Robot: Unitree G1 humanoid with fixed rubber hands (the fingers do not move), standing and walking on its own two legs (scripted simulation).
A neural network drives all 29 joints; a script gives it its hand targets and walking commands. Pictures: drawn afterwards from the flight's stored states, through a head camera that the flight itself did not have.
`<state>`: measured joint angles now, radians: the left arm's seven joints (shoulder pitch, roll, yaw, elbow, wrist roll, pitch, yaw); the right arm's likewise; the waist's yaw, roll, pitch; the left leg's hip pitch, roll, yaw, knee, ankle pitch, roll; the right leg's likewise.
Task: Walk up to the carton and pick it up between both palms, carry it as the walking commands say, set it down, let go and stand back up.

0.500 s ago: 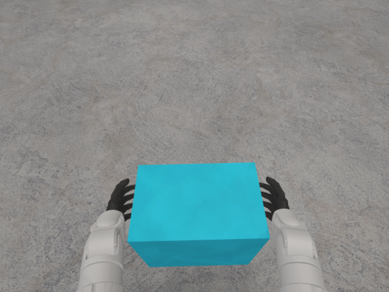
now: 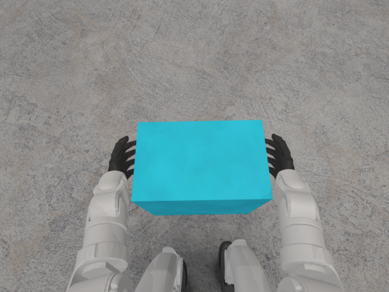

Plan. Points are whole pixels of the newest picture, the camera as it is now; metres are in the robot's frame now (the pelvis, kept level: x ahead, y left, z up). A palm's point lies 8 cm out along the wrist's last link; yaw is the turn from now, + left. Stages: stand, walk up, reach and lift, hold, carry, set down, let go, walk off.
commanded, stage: set down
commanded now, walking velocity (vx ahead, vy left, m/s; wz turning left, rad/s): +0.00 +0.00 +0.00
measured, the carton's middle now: (200, 174) +0.37 +0.01 -0.12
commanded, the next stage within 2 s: none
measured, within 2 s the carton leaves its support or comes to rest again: neither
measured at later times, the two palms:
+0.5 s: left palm (125, 175) +0.37 +0.20 -0.15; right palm (262, 167) +0.40 -0.15 -0.15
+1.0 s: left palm (131, 177) +0.39 +0.21 -0.23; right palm (249, 167) +0.43 -0.13 -0.24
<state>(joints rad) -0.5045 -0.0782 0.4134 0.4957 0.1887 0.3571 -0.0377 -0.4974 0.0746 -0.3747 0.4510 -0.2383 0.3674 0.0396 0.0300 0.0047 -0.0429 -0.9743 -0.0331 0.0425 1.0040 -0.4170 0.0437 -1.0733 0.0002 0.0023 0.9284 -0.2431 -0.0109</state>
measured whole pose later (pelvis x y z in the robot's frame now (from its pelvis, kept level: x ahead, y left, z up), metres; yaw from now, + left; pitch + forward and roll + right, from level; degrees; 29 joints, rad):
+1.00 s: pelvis -0.03 -0.02 -0.16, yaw +4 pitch +43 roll +1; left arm -0.81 0.08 0.39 0.61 0.04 0.35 0.01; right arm -0.83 -0.01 -0.35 0.55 -0.14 0.38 -0.05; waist 0.04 -0.01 -0.20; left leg -1.83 -0.07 0.01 1.64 -0.56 0.01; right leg -1.93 0.04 0.01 1.55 -0.38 -0.01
